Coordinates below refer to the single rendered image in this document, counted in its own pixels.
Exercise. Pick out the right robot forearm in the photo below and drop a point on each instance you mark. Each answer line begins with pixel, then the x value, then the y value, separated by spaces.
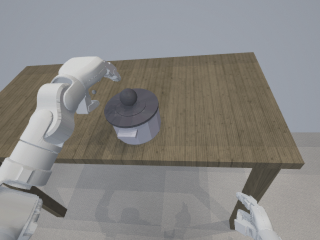
pixel 267 234

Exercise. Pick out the left robot forearm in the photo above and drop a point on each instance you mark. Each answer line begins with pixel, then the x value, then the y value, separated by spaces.
pixel 49 127

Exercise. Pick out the table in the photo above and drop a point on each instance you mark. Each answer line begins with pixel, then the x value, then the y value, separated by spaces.
pixel 216 111

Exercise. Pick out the lid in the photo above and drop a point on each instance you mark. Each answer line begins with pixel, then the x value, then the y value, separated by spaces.
pixel 122 116

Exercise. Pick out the right robot hand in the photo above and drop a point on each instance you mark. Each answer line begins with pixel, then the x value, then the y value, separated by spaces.
pixel 258 219

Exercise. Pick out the robot left upper arm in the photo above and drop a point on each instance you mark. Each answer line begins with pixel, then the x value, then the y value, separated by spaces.
pixel 19 213

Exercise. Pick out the pot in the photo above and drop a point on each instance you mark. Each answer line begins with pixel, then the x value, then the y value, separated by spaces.
pixel 140 134

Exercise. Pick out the knob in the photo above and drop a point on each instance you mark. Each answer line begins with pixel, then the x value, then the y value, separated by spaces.
pixel 128 97

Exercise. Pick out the left robot hand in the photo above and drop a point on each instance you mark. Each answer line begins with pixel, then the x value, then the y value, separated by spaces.
pixel 89 70

